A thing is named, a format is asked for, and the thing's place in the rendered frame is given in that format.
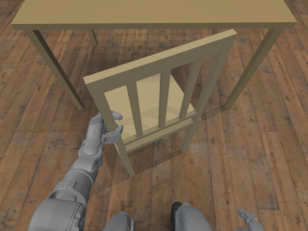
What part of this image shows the chair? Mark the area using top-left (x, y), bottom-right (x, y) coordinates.
top-left (83, 29), bottom-right (238, 177)

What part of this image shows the table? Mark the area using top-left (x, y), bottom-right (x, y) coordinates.
top-left (11, 0), bottom-right (297, 111)

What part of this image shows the robot left thigh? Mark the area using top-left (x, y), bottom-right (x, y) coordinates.
top-left (103, 214), bottom-right (134, 231)

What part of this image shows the left robot upper arm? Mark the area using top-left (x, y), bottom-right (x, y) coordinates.
top-left (30, 197), bottom-right (87, 231)

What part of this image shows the robot left hand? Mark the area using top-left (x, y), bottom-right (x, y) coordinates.
top-left (86, 110), bottom-right (123, 145)

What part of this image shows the robot thigh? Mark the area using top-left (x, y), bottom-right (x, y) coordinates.
top-left (103, 214), bottom-right (134, 231)
top-left (174, 206), bottom-right (213, 231)

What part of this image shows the robot left forearm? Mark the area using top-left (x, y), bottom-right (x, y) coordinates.
top-left (28, 138), bottom-right (103, 231)

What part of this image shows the robot right hand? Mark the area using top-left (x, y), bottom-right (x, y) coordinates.
top-left (235, 209), bottom-right (265, 231)

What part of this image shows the robot right thigh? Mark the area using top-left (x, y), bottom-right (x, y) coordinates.
top-left (174, 206), bottom-right (213, 231)

